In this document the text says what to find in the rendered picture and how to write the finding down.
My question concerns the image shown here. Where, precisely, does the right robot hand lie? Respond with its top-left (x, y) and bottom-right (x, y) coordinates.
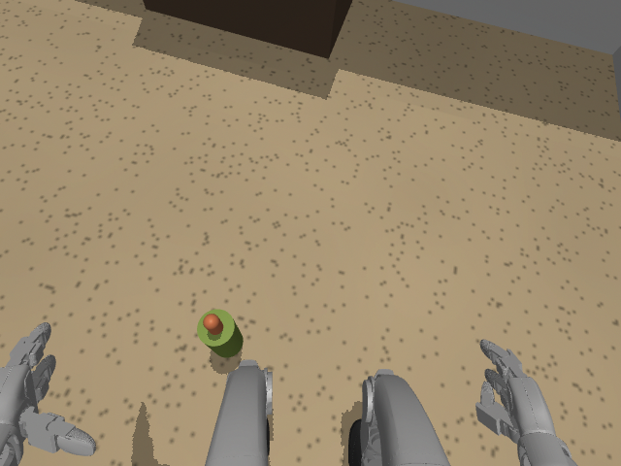
top-left (475, 340), bottom-right (556, 444)

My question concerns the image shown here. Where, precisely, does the left robot arm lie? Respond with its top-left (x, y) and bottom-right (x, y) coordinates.
top-left (0, 424), bottom-right (23, 466)

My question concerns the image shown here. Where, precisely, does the left robot hand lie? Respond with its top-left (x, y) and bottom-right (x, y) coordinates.
top-left (0, 322), bottom-right (96, 456)

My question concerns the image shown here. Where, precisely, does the bottle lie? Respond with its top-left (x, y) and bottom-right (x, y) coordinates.
top-left (197, 309), bottom-right (244, 358)

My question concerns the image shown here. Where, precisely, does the right robot arm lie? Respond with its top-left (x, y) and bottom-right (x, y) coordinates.
top-left (517, 433), bottom-right (578, 466)

